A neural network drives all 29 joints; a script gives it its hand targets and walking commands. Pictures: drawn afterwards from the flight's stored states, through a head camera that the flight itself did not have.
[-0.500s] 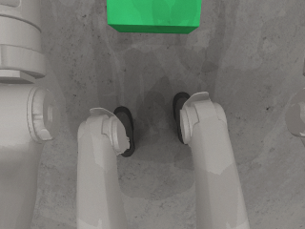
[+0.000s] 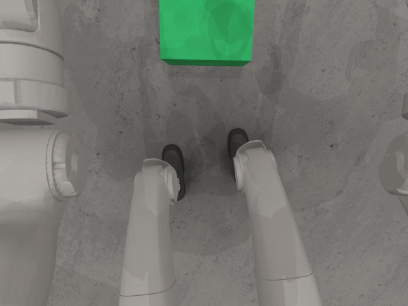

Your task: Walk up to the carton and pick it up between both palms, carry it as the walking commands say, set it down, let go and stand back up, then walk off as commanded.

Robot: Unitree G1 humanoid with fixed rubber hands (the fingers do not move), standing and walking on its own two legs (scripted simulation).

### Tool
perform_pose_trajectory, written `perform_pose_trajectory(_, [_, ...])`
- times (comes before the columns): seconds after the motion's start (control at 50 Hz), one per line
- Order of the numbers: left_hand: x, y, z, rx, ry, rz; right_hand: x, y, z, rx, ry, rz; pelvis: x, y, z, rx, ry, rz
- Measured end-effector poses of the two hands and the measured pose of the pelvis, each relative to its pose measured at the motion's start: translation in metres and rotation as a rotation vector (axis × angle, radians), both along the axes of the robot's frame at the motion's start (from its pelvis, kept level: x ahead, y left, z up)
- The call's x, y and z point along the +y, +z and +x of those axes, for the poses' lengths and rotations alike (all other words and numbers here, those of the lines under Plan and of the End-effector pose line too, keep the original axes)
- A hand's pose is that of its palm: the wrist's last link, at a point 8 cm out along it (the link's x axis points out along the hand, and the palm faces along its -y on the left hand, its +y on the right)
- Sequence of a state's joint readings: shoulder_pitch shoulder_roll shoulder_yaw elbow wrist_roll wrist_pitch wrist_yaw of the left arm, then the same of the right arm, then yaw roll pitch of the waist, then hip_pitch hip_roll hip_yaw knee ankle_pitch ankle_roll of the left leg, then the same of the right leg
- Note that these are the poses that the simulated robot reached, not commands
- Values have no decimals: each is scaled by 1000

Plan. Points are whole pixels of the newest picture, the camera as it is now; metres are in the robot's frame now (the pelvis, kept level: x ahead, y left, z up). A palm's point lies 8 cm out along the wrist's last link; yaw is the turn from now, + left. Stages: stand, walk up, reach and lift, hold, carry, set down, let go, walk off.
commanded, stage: set down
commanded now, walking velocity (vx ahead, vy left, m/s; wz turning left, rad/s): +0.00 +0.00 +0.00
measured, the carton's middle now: (206, 29) +0.58 -0.06 -0.54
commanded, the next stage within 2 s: let go in 0.16 s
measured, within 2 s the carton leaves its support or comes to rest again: neither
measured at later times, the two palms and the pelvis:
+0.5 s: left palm out of the picture +0.54 +0.15 -0.03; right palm out of the picture +0.49 -0.30 -0.03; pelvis +0.05 -0.02 +0.08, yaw +0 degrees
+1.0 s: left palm out of the picture +0.37 +0.22 +0.06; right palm out of the picture +0.31 -0.25 +0.07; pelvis +0.11 +0.01 +0.14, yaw -2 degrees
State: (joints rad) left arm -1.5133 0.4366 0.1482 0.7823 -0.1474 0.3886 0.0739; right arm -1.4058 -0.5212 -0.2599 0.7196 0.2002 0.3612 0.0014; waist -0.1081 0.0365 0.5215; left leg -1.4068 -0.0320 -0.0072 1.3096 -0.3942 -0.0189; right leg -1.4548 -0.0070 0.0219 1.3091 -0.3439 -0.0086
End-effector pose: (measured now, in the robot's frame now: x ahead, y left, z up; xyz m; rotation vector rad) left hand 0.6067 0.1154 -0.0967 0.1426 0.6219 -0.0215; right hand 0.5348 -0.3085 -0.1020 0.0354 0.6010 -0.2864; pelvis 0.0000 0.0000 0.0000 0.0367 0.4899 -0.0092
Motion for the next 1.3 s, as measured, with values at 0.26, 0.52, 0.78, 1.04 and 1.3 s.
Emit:
perform_pose_trajectory(0.26, [6, 54, -6, 44, 24, -2, 3, 51, -3, 48, -2, 18, -3, 43, 11, 99, -6, 0])
perform_pose_trajectory(0.52, [36, 69, -74, 94, 72, 91, 11, 74, -49, 140, 162, -98, -17, 81, 57, 149, 9, -3])
perform_pose_trajectory(0.78, [54, 116, -149, 104, 31, 95, 26, 134, -125, 155, 194, -83, -14, 117, 97, -3, -7, -11])
perform_pose_trajectory(1.04, [113, 165, -252, 125, 41, 105, 72, 173, -240, 209, 193, -67, 11, 146, 117, -299, -26, -42])
perform_pose_trajectory(1.3, [135, 186, -316, 160, 48, 90, 102, 187, -258, 198, 256, -72, 24, 153, 122, -554, -30, -56])
